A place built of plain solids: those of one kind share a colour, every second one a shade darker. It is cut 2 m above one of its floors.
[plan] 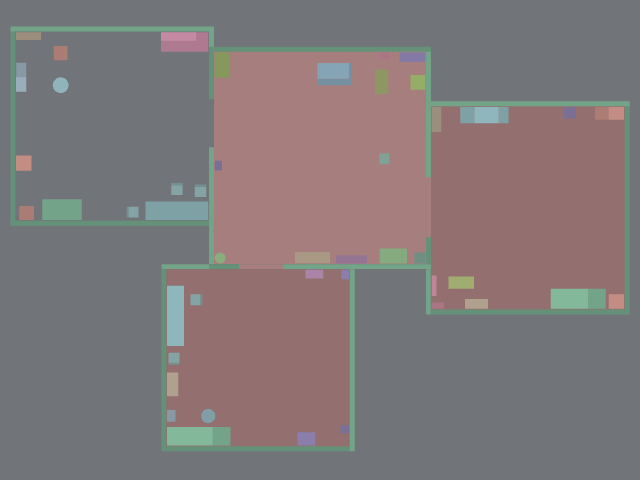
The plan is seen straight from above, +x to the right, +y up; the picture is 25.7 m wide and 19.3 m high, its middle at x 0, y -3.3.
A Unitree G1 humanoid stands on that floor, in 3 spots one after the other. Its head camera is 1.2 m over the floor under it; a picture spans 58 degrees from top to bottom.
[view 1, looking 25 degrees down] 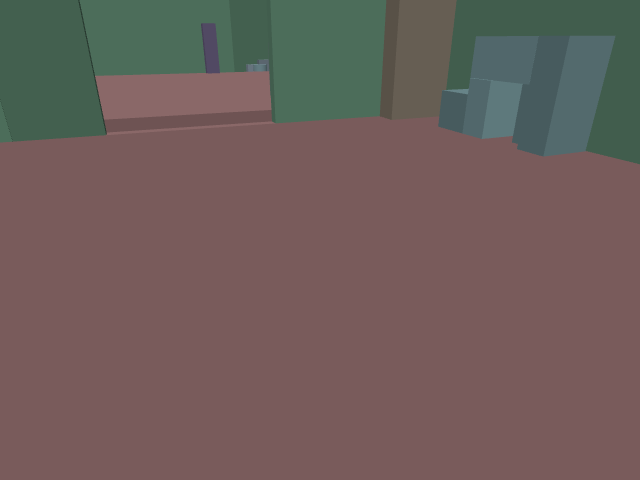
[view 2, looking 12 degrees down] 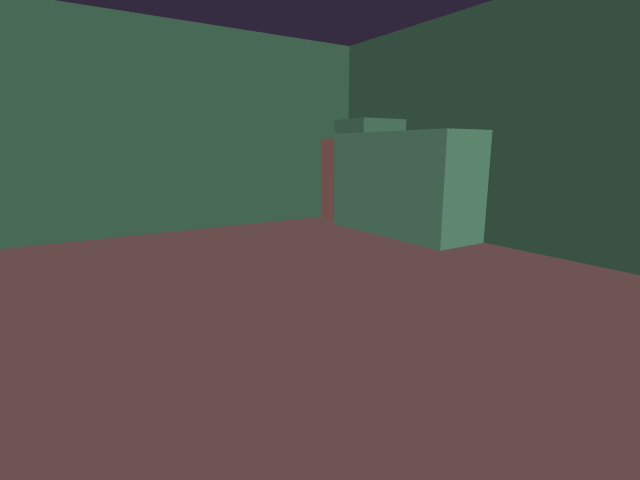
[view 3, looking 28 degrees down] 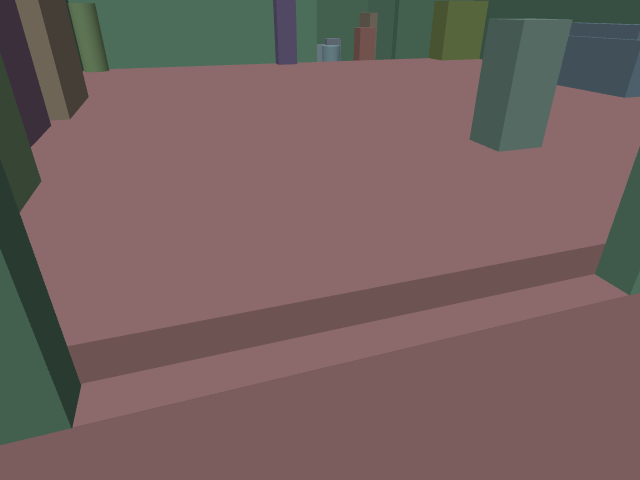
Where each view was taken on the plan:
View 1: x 11.08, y -2.71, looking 158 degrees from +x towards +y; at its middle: floor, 2.84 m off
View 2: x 5.85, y -1.33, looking -33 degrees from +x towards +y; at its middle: floor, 5.77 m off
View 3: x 5.62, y -2.71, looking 162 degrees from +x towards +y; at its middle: floor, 2.18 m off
